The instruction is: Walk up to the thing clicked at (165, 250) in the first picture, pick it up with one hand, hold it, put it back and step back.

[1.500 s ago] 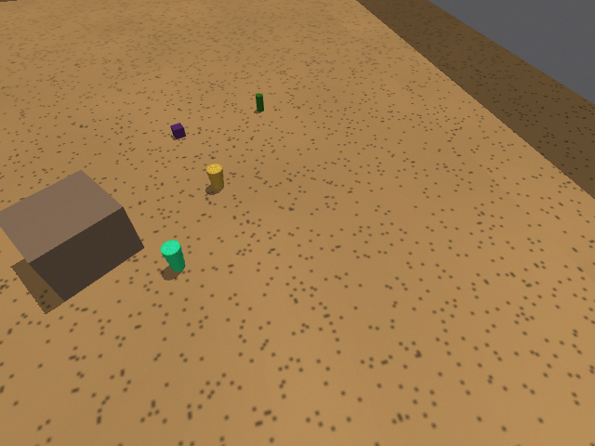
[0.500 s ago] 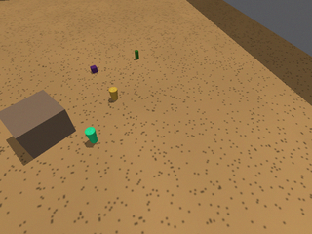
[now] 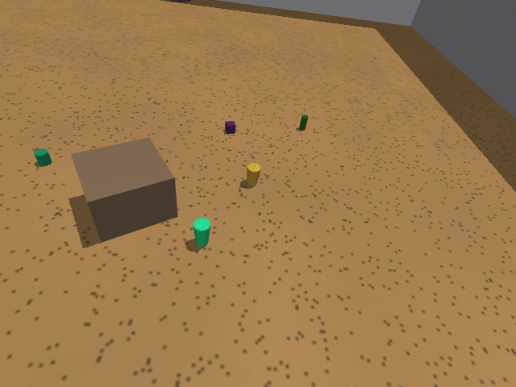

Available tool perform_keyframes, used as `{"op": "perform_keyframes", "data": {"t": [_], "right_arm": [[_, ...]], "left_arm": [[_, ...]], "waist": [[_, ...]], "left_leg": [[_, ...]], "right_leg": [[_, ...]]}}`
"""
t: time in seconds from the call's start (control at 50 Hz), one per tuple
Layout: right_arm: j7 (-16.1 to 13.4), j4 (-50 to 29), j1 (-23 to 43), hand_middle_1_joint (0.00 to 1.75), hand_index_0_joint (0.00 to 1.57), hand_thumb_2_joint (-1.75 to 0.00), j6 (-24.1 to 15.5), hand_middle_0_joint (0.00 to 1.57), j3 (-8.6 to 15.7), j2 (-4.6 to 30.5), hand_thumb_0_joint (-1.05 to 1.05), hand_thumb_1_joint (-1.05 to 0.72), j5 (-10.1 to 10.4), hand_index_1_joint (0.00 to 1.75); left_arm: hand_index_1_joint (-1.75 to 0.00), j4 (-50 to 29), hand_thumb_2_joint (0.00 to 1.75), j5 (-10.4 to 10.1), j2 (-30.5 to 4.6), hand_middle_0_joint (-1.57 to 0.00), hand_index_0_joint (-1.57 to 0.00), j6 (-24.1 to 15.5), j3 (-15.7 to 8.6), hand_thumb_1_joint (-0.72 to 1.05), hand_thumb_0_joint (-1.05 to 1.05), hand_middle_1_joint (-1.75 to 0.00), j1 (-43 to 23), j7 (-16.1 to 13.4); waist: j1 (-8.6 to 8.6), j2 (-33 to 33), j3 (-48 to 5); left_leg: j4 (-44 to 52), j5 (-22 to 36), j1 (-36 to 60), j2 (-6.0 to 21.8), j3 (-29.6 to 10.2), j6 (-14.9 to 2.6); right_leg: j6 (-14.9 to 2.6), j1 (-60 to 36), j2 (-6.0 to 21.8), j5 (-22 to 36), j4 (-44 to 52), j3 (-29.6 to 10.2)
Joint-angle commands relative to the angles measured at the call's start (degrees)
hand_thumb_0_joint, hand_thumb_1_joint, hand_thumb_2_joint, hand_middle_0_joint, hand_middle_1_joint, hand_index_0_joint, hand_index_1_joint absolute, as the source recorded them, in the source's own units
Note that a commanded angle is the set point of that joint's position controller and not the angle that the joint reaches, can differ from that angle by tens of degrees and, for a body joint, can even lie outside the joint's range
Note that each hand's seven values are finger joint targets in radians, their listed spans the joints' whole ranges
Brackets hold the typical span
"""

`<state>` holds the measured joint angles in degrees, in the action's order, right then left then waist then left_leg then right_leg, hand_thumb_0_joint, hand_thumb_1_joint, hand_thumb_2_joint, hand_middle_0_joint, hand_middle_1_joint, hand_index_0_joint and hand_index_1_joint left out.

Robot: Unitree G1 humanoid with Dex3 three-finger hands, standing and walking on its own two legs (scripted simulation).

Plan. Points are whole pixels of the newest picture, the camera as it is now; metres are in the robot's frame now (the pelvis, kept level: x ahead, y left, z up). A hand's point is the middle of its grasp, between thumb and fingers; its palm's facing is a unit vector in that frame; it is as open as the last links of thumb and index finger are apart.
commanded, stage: walk up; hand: left
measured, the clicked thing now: (201, 233) +0.95 +0.17 -0.67
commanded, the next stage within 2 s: none
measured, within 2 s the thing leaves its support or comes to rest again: neither
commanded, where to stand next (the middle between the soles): +1.25 -0.25 m, yaw +85 degrees
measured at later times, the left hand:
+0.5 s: hand (121, 302) +0.30 +0.24 -0.08, palm faces +0.41 -0.81 -0.42, open 7.4 cm
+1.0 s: hand (211, 260) +0.44 +0.10 -0.14, palm faces +0.55 -0.79 -0.27, open 7.4 cm
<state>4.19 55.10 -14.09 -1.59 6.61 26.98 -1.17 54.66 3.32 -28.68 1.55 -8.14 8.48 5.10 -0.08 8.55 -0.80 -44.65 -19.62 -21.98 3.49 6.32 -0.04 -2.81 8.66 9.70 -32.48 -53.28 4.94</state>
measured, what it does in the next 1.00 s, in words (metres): walks ahead, turning left: right foot, then left foot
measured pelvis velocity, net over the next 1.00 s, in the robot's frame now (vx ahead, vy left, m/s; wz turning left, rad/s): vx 0.57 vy -0.12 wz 0.69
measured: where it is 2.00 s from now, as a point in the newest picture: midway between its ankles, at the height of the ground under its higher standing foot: (291, 228)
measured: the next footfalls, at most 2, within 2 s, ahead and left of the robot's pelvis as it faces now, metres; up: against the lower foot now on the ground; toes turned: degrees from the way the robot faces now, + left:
right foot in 0.40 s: +0.42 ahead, -0.14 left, +0.00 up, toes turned +20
left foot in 0.82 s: +0.58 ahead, +0.06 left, +0.00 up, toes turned +47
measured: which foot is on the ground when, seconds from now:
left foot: down 0.00-0.42, up 0.44-0.80, down 0.82-1.00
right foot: up 0.00-0.38, down 0.40-0.84, up 0.86-1.00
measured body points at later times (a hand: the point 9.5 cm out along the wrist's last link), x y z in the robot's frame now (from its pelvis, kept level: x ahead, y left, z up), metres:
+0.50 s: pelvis +0.29 -0.08 +0.01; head +0.32 -0.09 +0.46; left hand +0.28 +0.29 -0.05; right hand +0.49 -0.38 -0.10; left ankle +0.10 +0.05 -0.63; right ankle +0.39 -0.15 -0.70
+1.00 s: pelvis +0.57 -0.12 +0.01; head +0.59 -0.09 +0.45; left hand +0.42 +0.14 -0.12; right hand +0.86 -0.31 -0.08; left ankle +0.55 +0.03 -0.70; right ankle +0.63 -0.22 -0.61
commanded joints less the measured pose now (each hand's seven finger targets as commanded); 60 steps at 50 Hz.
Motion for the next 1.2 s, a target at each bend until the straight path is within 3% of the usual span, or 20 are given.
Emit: {"op": "perform_keyframes", "data": {"t": [0.0, 0.04, 0.08, 0.3, 0.34, 0.38, 0.4, 0.42, 0.44, 0.52, 0.58, 0.72, 0.78, 0.82, 0.86, 0.92, 0.96, 1.08, 1.16, 1.18], "right_arm": [[-2.32, -4.52, 0.16, 0.3, 0.2, -0.9, -1.81, 0.2, 2.61, 21.14, 0.0, -0.9, 1.44, 0.3], [-3.01, -5.6, 1.69, 0.3, 0.2, -0.9, -3.14, 0.2, 0.26, 15.49, 0.0, -0.9, 0.88, 0.3], [-3.3, -5.65, 1.41, 0.3, 0.2, -0.9, -3.97, 0.2, -0.26, 14.76, 0.0, -0.9, 1.76, 0.3], [-5.99, -6.96, -5.39, 0.3, 0.2, -0.9, -4.93, 0.2, 0.92, 16.0, 0.0, -0.9, 0.79, 0.3], [-6.86, -8.31, -2.52, 0.3, 0.2, -0.9, -4.6, 0.2, 0.91, 16.06, 0.0, -0.9, -0.09, 0.3], [-7.4, -9.75, -0.66, 0.3, 0.2, -0.9, -4.27, 0.2, -0.31, 12.25, 0.0, -0.9, -0.41, 0.3], [-7.5, -10.61, -2.8, 0.3, 0.2, -0.9, -4.47, 0.2, -2.22, 5.69, 0.0, -0.9, -0.58, 0.3], [-7.84, -10.74, -6.34, 0.3, 0.2, -0.9, -4.16, 0.2, -2.0, 7.24, 0.0, -0.9, 0.65, 0.3], [-8.13, -8.7, -7.25, 0.3, 0.2, -0.9, -3.6, 0.2, -0.88, 11.55, 0.0, -0.9, -0.03, 0.3], [-5.56, -4.73, -6.7, 0.3, 0.2, -0.9, -2.24, 0.2, -1.25, 11.53, 0.0, -0.9, 2.11, 0.3], [-4.63, -4.66, -6.04, 0.3, 0.2, -0.9, -1.32, 0.2, -1.76, 9.8, 0.0, -0.9, 1.57, 0.3], [-4.91, -8.79, -3.22, 0.3, 0.2, -0.9, -0.59, 0.2, -1.93, 9.13, 0.0, -0.9, 1.81, 0.3], [-7.68, -5.19, -19.46, 0.3, 0.2, -0.9, -0.47, 0.2, 0.83, 11.52, 0.0, -0.9, 0.99, 0.3], [-10.14, -7.04, -21.35, 0.3, 0.2, -0.9, -0.23, 0.2, 3.59, 16.89, 0.0, -0.9, 0.49, 0.3], [-11.92, -12.72, -10.07, 0.3, 0.2, -0.9, -1.15, 0.2, 4.35, 21.13, 0.0, -0.9, 3.46, 0.3], [-12.36, -13.28, -5.26, 0.3, 0.2, -0.9, -3.16, 0.2, 1.14, 15.37, 0.0, -0.9, 2.2, 0.3], [-11.3, -12.04, -3.29, 0.3, 0.2, -0.9, -4.23, 0.2, 1.04, 16.67, 0.0, -0.9, 1.71, 0.3], [-8.9, -10.92, -1.29, 0.3, 0.2, -0.9, -4.76, 0.2, 2.44, 20.81, 0.0, -0.9, -0.63, 0.3], [-10.14, -12.79, 9.06, 0.3, 0.2, -0.9, -3.3, 0.2, 1.55, 15.48, 0.0, -0.9, -1.91, 0.3], [-10.37, -12.81, 6.55, 0.3, 0.2, -0.9, -2.88, 0.2, -0.33, 9.46, 0.0, -0.9, -1.34, 0.3]], "left_arm": [[-0.3, -12.1, 0.9, -1.13, -7.81, -0.2, -0.2, -4.18, 2.01, 0.9, 0.0, -0.3, -11.49, 1.01], [-0.3, -8.81, 0.9, -2.59, -8.14, -0.2, -0.2, -3.99, 0.78, 0.9, 0.0, -0.3, -8.08, 0.94], [-0.3, -8.98, 0.9, -2.66, -8.8, -0.2, -0.2, -2.92, 0.5, 0.9, 0.0, -0.3, -5.61, 1.24], [-0.3, -17.97, 0.9, -1.34, -5.82, -0.2, -0.2, -2.08, -0.28, 0.9, 0.0, -0.3, -16.57, 2.96], [-0.3, -16.65, 0.9, -1.66, -5.79, -0.2, -0.2, -2.33, -1.09, 0.9, 0.0, -0.3, -10.5, 2.51], [-0.3, -11.59, 0.9, -1.45, -10.36, -0.2, -0.2, -2.99, -3.44, 0.9, 0.0, -0.3, 7.37, 1.1], [-0.3, -9.7, 0.9, -0.45, -14.97, -0.2, -0.2, -3.38, -4.96, 0.9, 0.0, -0.3, 15.35, 0.09], [-0.3, -11.49, 0.9, -0.34, -18.74, -0.2, -0.2, -3.6, -5.09, 0.9, 0.0, -0.3, 11.38, -0.33], [-0.3, -13.9, 0.9, -1.29, -18.71, -0.2, -0.2, -3.49, -5.01, 0.9, 0.0, -0.3, 3.57, -0.56], [-0.3, -15.34, 0.9, -1.3, -8.51, -0.2, -0.2, -3.96, -1.81, 0.9, 0.0, -0.3, -1.4, -1.05], [-0.3, -15.9, 0.9, -1.05, -5.37, -0.2, -0.2, -4.42, -0.63, 0.9, 0.0, -0.3, 3.15, -1.35], [-0.3, -20.5, 0.9, -0.17, -5.73, -0.2, -0.2, -1.89, -0.11, 0.9, 0.0, -0.3, 5.62, -0.61], [-0.3, -22.99, 0.9, 0.22, -5.63, -0.2, -0.2, -0.93, 0.22, 0.9, 0.0, -0.3, 6.48, -1.36], [-0.3, -23.31, 0.9, 0.91, -3.23, -0.2, -0.2, 0.06, 0.56, 0.9, 0.0, -0.3, 12.17, -1.61], [-0.3, -22.15, 0.9, -0.36, -12.23, -0.2, -0.2, 1.82, -0.07, 0.9, 0.0, -0.3, 17.04, -0.93], [-0.3, -20.88, 0.9, -0.38, -10.67, -0.2, -0.2, 1.16, -0.33, 0.9, 0.0, -0.3, 7.22, -0.35], [-0.3, -20.24, 0.9, -0.37, -9.21, -0.2, -0.2, 1.5, -0.35, 0.9, 0.0, -0.3, 6.96, 0.12], [-0.3, -19.14, 0.9, -0.05, -6.53, -0.2, -0.2, 2.58, -1.99, 0.9, 0.0, -0.3, 7.94, 2.6], [-0.3, -12.57, 0.9, 0.19, -8.37, -0.2, -0.2, 2.87, -4.39, 0.9, 0.0, -0.3, 28.65, 1.03], [-0.3, -12.87, 0.9, 1.52, -12.57, -0.2, -0.2, 2.19, -5.47, 0.9, 0.0, -0.3, 31.57, 0.03]], "waist": [[0.81, -17.48, 11.01], [-1.62, -13.37, 6.6], [-3.07, -15.65, 4.46], [-0.52, -14.71, 3.64], [-3.97, -17.09, 0.48], [-12.87, -7.14, -7.97], [-15.65, 9.76, -10.35], [-10.95, 16.86, -7.96], [-7.7, 14.4, -5.46], [-2.93, 7.47, 3.23], [-3.75, 1.84, 3.36], [-3.91, -4.18, 5.03], [2.56, -7.79, -4.09], [4.96, -16.85, -8.36], [0.43, -8.53, -11.1], [-0.31, 1.06, -2.88], [-1.13, -5.38, 3.29], [-2.69, -18.19, 3.89], [-15.77, -8.02, -3.66], [-18.16, 10.21, -2.13]], "left_leg": [[43.42, -27.35, 14.84, 20.47, -55.3, -17.15], [35.45, -9.76, 14.11, 11.93, -33.82, -11.91], [35.08, -8.02, 11.17, 8.53, -27.47, -9.56], [28.78, 10.88, 15.22, 8.39, -23.89, -9.59], [22.02, 18.41, 12.06, 8.62, -23.98, -7.86], [-3.07, 16.78, -1.61, 2.44, -18.55, -4.29], [-19.81, -8.37, -16.55, -4.68, -12.32, -2.68], [-28.99, -14.05, -25.93, -8.93, -6.7, -2.25], [-35.18, -11.46, -23.53, -3.6, -8.08, -3.0], [-26.27, 4.0, -14.03, 1.5, -8.91, -3.24], [-20.99, 7.9, -13.3, -0.15, -6.12, -2.21], [9.09, 18.62, 2.0, -5.29, 8.8, -1.23], [11.4, 18.69, 27.15, -5.39, 3.12, -5.26], [16.0, 3.74, 39.21, 15.86, -28.9, -18.56], [32.89, -15.9, 30.9, 31.86, -49.97, -22.02], [25.88, 8.71, 10.35, 19.66, -29.48, -15.71], [23.64, 8.56, 1.12, 14.71, -20.84, -14.18], [24.81, -22.64, -15.89, 6.9, -16.29, -10.63], [1.69, -26.02, -28.54, -0.2, -9.68, -5.61], [-19.61, -21.66, -34.35, -7.98, -1.43, -2.93]], "right_leg": [[0.92, 35.97, -3.98, 3.07, -16.12, -11.35], [1.73, 28.22, -2.71, 8.65, -10.85, -10.77], [2.59, 23.18, -3.79, 14.53, -6.55, -8.86], [3.42, 22.17, -4.2, 19.15, 13.96, -9.69], [2.45, 11.36, -4.3, 15.42, 16.24, -9.45], [0.34, -14.0, -4.38, 13.92, 21.32, -11.23], [1.48, -24.18, 5.45, -1.89, 27.73, -22.96], [0.28, -22.3, 16.17, -13.48, 43.55, -43.24], [-1.96, -14.73, 18.24, -16.51, 47.34, -48.75], [3.95, -1.35, 4.23, 18.03, 38.48, -11.99], [3.66, -5.35, 2.86, 39.9, 35.24, -4.02], [5.72, -0.86, -1.71, 50.34, 27.81, 6.93], [5.3, 12.66, -3.17, 51.36, 2.28, 6.65], [9.38, 35.47, -8.62, -1.84, -29.44, -0.75], [7.93, 36.36, -4.65, 1.76, -43.09, -13.9], [7.27, 26.54, -0.47, 2.93, -27.1, -13.83], [7.0, 23.31, 0.78, 4.83, -19.91, -13.25], [3.36, 11.86, -2.69, 8.85, 2.17, -4.8], [3.43, -10.73, -7.0, 12.51, 14.31, 0.09], [1.67, -9.5, 2.26, -4.87, 30.67, -15.2]]}}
